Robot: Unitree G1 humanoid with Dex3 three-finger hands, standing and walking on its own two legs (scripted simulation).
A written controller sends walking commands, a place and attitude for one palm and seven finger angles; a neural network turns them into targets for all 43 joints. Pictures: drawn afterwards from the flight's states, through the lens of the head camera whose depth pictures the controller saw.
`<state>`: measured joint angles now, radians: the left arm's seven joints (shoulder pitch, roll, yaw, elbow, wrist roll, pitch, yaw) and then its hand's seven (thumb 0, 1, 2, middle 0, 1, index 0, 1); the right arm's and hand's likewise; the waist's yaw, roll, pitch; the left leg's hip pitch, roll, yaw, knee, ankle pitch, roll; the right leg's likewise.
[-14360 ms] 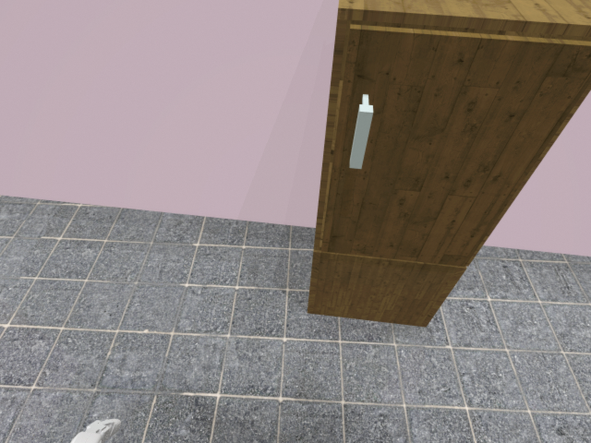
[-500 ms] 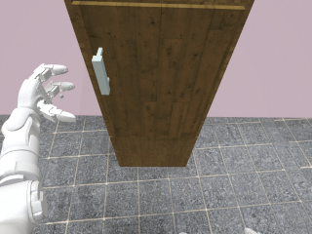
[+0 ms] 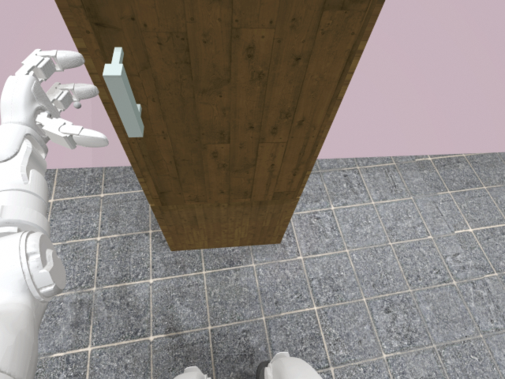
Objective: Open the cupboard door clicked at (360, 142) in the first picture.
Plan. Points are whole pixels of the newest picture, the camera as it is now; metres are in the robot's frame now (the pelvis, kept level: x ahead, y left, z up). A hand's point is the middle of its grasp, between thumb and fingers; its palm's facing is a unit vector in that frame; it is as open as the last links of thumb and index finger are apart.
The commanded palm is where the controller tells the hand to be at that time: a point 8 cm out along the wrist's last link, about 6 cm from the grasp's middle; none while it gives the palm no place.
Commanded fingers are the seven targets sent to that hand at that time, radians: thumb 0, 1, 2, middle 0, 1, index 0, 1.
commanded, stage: move the hooked fingers beside the handle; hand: left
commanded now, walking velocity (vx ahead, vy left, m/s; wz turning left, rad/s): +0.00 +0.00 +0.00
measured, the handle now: (127, 94) +0.53 +0.16 +0.11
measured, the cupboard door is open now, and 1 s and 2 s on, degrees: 0 0 0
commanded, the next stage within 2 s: slide the fingers in behind the handle in 0.78 s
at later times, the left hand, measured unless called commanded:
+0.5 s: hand (73, 114) +0.49 +0.23 +0.11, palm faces +0.00 -1.00 +0.01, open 14.0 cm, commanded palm +0.47 +0.27 +0.11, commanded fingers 0.00 -0.50 0.30 -0.30 -1.20 -0.30 -1.20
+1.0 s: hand (77, 110) +0.50 +0.22 +0.11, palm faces -0.02 -1.00 +0.00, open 14.0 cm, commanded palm +0.47 +0.26 +0.11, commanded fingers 0.00 -0.50 0.30 -0.30 -1.20 -0.30 -1.20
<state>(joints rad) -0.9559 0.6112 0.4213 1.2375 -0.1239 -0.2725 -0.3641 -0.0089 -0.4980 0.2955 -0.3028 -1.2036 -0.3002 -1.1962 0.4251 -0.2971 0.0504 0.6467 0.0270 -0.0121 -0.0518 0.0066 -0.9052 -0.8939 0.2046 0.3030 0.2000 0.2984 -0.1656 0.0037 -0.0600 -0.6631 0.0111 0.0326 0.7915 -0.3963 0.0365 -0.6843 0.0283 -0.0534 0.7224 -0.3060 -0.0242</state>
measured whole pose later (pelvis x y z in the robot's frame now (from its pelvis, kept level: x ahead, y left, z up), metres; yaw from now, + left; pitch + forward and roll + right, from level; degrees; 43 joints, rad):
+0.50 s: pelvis +0.01 +0.00 +0.00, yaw +0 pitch +15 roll -2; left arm -0.85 0.54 0.40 1.13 -0.14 -0.28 -0.35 -0.01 -0.50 0.30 -0.30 -1.20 -0.30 -1.20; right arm 0.39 -0.28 0.04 0.61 0.03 0.03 -0.04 0.01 -0.91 -0.89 0.20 0.30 0.20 0.30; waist -0.13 0.01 -0.09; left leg -0.64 0.01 0.03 0.80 -0.42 0.04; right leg -0.66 0.03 -0.06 0.72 -0.32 -0.02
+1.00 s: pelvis +0.01 +0.00 +0.00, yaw +0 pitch +16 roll -2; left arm -0.89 0.58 0.38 1.16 -0.15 -0.28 -0.36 -0.01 -0.50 0.30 -0.30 -1.20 -0.30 -1.20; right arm 0.45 -0.29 0.04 0.63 0.03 0.03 -0.04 0.01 -0.91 -0.89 0.20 0.30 0.20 0.30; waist -0.15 0.01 -0.08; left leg -0.67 0.02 0.02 0.81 -0.42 0.04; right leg -0.69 0.03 -0.06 0.73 -0.32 -0.02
